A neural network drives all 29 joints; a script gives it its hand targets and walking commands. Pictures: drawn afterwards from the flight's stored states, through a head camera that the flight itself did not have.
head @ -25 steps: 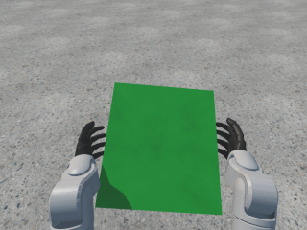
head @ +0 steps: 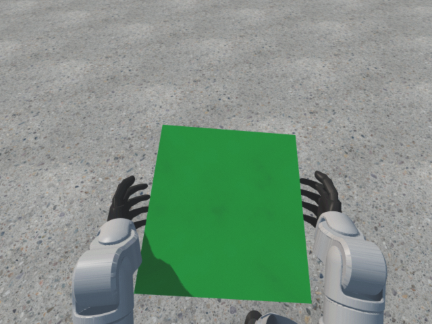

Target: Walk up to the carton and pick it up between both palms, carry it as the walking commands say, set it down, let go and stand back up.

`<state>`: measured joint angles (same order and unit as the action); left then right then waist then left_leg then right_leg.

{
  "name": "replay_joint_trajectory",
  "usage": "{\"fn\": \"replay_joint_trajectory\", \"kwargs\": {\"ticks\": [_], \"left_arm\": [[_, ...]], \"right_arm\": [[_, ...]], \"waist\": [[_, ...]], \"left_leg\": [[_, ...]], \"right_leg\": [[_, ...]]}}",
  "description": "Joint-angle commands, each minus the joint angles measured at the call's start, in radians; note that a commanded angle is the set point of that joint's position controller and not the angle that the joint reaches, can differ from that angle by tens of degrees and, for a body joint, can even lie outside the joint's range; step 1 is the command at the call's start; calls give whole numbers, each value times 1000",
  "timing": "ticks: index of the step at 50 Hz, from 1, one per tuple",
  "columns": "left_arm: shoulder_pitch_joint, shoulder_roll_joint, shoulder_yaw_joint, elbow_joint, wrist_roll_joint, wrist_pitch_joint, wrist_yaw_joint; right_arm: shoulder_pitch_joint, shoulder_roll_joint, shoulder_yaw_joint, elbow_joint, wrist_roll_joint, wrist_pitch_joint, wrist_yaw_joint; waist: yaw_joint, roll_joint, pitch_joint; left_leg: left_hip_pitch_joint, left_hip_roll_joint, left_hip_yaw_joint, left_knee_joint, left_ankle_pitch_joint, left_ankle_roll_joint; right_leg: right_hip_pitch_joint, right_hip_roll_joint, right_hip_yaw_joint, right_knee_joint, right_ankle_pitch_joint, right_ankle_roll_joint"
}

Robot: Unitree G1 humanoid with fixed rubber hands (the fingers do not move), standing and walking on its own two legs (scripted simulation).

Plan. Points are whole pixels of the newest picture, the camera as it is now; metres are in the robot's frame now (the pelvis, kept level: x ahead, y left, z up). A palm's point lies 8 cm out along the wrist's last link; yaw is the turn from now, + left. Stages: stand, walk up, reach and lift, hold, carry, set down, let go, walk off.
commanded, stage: carry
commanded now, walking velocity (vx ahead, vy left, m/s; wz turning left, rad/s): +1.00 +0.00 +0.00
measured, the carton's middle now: (222, 215) +0.30 +0.00 +0.03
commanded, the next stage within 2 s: none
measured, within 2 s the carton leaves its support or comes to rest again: neither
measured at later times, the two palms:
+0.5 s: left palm (137, 72) +0.65 +0.21 +0.14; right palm (267, 75) +0.62 -0.11 +0.13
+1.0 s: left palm (105, 66) +0.74 +0.33 +0.11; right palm (218, 58) +0.77 +0.01 +0.11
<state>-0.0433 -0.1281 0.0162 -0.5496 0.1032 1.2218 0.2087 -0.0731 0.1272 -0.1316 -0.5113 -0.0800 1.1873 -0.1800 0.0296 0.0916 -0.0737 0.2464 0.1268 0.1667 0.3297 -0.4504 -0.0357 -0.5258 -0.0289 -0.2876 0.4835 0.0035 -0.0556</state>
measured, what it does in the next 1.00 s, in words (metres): walks ahead: left foot, then right foot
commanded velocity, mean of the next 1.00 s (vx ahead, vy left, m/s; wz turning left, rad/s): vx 0.10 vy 0.27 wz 0.00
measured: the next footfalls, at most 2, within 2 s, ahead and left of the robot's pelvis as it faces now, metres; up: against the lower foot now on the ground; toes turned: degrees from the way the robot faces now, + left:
left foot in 0.42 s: +0.53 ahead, +0.12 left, +0.00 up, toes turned +8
right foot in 0.78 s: +0.61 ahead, +0.01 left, +0.00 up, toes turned -10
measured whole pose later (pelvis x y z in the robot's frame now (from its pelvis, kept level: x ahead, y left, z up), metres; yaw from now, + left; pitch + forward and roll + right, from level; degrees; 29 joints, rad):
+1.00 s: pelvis +0.50 +0.16 +0.02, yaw +3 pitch +2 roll +3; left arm -0.06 -0.13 0.05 -0.53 0.09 1.23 0.21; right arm -0.14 0.13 -0.13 -0.47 -0.10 1.22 -0.18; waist 0.00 -0.05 0.04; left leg -0.48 0.03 -0.04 0.87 -0.42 -0.04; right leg -0.43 -0.20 -0.14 0.59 -0.18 0.03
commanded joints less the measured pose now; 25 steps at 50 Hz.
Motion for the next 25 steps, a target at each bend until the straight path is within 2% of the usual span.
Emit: {"fn": "replay_joint_trajectory", "kwargs": {"ticks": [1, 2, 3, 4, 5, 6, 7, 8, 9, 10, 11, 13, 14, 16, 17, 18, 19, 20, 21, 22, 23, 24, 25], "left_arm": [[-436, -920, -612, -96, -397, -44, -236], [-478, -971, -653, -151, -431, -58, -245], [-491, -1020, -665, -176, -450, -79, -255], [-480, -1048, -651, -178, -444, -94, -257], [-509, -1066, -646, -203, -444, -115, -262], [-506, -1062, -652, -225, -438, -119, -266], [-457, -1043, -637, -213, -428, -117, -268], [-462, -1032, -639, -224, -435, -120, -274], [-430, -1012, -641, -205, -436, -118, -278], [-421, -998, -656, -237, -443, -120, -280], [-396, -984, -657, -208, -444, -106, -282], [-372, -922, -659, -214, -446, -79, -278], [-361, -893, -639, -192, -433, -67, -276], [-362, -843, -614, -174, -403, -41, -265], [-369, -826, -608, -180, -391, -32, -259], [-360, -782, -595, -182, -377, -16, -255], [-384, -761, -590, -177, -377, -1, -251], [-400, -748, -585, -142, -369, 11, -252], [-395, -747, -573, -94, -364, 20, -253], [-345, -790, -561, -50, -365, 24, -252], [-347, -832, -546, -12, -369, 20, -251], [-326, -865, -548, 8, -356, 18, -251], [-344, -890, -568, -24, -356, 5, -245]], "right_arm": [[-401, 900, 736, -157, 394, 13, 238], [-372, 953, 732, -138, 383, 1, 242], [-383, 998, 746, -164, 379, -21, 246], [-405, 1041, 768, -158, 389, -30, 254], [-440, 1076, 782, -152, 393, -48, 264], [-456, 1076, 790, -174, 393, -58, 265], [-430, 1073, 795, -163, 388, -57, 259], [-414, 1080, 801, -153, 378, -60, 253], [-371, 1059, 793, -137, 364, -62, 248], [-347, 1044, 799, -165, 363, -67, 245], [-354, 1019, 792, -183, 357, -62, 237], [-293, 975, 755, -141, 334, -35, 228], [-313, 963, 751, -130, 336, -25, 224], [-303, 943, 744, -93, 329, 4, 214], [-306, 925, 742, -90, 335, 13, 214], [-292, 900, 741, -66, 334, 29, 213], [-299, 878, 727, -61, 336, 39, 212], [-316, 858, 711, -37, 330, 48, 217], [-336, 848, 707, -17, 334, 59, 220], [-350, 851, 729, -53, 361, 64, 224], [-415, 870, 723, -75, 386, 66, 231], [-443, 890, 728, -86, 396, 59, 243], [-458, 927, 743, -98, 414, 55, 256]], "waist": [[10, -276, -512], [1, -156, -472], [-1, -133, -452], [4, -142, -417], [12, -157, -401], [6, -183, -389], [4, -230, -364], [-1, -296, -334], [-1, -309, -335], [-5, -306, -325], [-7, -314, -302], [-8, -287, -253], [-6, -291, -248], [-20, -266, -236], [-32, -221, -266], [-51, -182, -280], [-69, -22, -334], [-59, 143, -291], [-31, 75, -260], [-34, 29, -245], [-34, -13, -249], [-23, -22, -230], [-19, -21, -261]], "left_leg": [[-1037, -110, -256, 1269, 34, 71], [-991, -47, -259, 1171, 95, 68], [-937, -10, -248, 1023, 138, 71], [-904, -8, -218, 834, 135, 63], [-837, -18, -191, 676, 120, 45], [-783, -36, -152, 626, 106, 33], [-767, -47, -115, 574, 147, 25], [-769, -53, -89, 531, 210, 23], [-763, -61, -66, 445, 243, 23], [-730, -72, -51, 361, 286, 26], [-711, -84, -17, 286, 332, 24], [-669, -125, 37, 191, 442, 26], [-639, -155, 68, 141, 500, 21], [-501, -215, 135, 29, 673, 17], [-373, -243, 157, -15, 735, 21], [-233, -183, 99, -30, 827, 44], [25, 22, -126, 63, 1271, 124], [135, 215, -362, 112, 1688, 243], [-36, 244, -366, 101, 1674, 252], [-10, 226, -326, 96, 1592, 231], [-2, 181, -251, 63, 1358, 222], [-105, 124, -179, 23, 1181, 184], [-182, 65, -116, -3, 997, 147]], "right_leg": [[1144, -432, 753, -45, 489, -274], [1016, -396, 586, -51, 480, -212], [949, -342, 492, -80, 402, -126], [883, -295, 426, -124, 327, -61], [775, -279, 378, -181, 215, -40], [693, -282, 352, -212, 133, -49], [665, -291, 281, -232, 178, -53], [663, -303, 241, -243, 259, -51], [695, -313, 219, -234, 340, -52], [674, -306, 186, -218, 412, -41], [671, -285, 140, -199, 480, -26], [668, -255, 96, -163, 616, -6], [676, -235, 80, -123, 677, 10], [621, -183, 30, 2, 690, 50], [569, -147, 17, 129, 611, 76], [455, -128, 24, 255, 472, 98], [167, -77, 30, 473, 147, 139], [-97, 48, 88, 709, -616, 136], [-14, 9, 203, 779, -671, 109], [-79, -23, 203, 794, -637, 98], [-132, -69, 218, 717, -600, 94], [-73, -99, 233, 656, -529, 100], [11, -90, 204, 574, -467, 91]]}}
